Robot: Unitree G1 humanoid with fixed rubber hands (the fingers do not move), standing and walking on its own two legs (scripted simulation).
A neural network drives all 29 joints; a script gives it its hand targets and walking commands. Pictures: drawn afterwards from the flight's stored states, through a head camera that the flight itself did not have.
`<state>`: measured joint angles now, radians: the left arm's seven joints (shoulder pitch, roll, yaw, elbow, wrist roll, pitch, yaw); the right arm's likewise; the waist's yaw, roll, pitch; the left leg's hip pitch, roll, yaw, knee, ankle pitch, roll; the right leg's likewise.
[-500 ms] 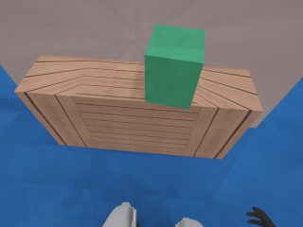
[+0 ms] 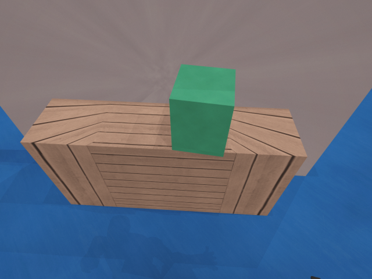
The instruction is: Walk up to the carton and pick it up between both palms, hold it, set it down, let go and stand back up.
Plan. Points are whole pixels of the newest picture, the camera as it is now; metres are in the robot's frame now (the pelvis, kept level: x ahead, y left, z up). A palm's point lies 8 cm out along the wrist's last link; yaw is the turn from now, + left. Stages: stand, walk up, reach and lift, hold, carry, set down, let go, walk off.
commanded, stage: walk up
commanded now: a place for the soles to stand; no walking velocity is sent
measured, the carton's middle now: (202, 111) +0.71 -0.05 -0.09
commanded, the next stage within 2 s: none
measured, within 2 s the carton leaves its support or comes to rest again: neither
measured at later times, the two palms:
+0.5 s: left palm (49, 277) +0.17 +0.32 -0.12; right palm out of the picture +0.08 -0.34 -0.11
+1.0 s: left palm (92, 235) +0.26 +0.25 -0.11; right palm (337, 214) +0.33 -0.41 -0.13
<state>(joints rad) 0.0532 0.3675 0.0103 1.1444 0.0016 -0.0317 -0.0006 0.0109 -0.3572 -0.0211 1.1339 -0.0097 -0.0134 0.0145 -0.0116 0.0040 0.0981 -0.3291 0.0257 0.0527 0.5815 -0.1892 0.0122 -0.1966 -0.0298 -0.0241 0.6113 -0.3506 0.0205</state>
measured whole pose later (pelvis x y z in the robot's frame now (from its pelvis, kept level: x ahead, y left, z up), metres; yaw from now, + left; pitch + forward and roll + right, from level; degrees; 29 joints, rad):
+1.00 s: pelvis +0.23 -0.08 -0.02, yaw +2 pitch -6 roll -2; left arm 0.26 0.39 0.06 0.94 0.00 -0.08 -0.01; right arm 0.18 -0.46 -0.06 0.95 -0.01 -0.02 0.01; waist 0.03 0.10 0.17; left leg -0.52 0.04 -0.08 0.95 -0.30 0.01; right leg -0.20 0.01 -0.21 0.73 -0.43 -0.06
